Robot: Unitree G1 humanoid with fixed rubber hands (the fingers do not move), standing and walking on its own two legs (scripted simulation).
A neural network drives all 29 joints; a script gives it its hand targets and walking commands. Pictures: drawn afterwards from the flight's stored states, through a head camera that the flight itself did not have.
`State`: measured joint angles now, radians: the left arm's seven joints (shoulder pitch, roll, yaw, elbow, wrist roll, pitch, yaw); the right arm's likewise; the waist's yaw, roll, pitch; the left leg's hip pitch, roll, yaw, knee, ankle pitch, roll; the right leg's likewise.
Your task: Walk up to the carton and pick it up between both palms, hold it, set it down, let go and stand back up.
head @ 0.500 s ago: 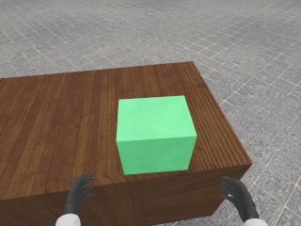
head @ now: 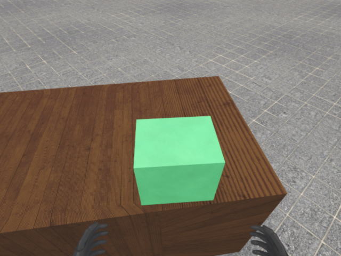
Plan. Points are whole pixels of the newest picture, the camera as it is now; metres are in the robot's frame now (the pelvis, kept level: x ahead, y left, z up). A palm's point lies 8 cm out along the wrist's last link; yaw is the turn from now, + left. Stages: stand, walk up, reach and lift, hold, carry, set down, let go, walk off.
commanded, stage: set down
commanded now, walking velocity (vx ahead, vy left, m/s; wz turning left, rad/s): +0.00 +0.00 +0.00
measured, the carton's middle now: (175, 160) +0.42 +0.03 -0.04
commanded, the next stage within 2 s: let go in 0.38 s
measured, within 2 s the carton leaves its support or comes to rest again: neither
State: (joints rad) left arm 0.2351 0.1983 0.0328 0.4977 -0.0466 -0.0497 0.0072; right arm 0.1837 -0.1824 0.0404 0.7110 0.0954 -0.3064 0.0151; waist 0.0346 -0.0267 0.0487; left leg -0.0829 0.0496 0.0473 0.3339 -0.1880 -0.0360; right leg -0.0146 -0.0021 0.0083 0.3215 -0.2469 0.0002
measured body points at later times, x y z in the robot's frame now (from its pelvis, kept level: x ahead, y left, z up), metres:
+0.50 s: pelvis -0.01 +0.00 +0.00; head +0.00 +0.01 +0.45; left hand +0.15 +0.24 -0.09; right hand +0.16 -0.21 -0.09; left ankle +0.00 +0.14 -0.75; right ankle -0.04 -0.12 -0.75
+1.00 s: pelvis -0.01 +0.00 +0.00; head -0.01 +0.01 +0.45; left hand +0.15 +0.23 -0.09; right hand +0.14 -0.23 -0.10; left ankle +0.00 +0.14 -0.75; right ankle -0.04 -0.12 -0.75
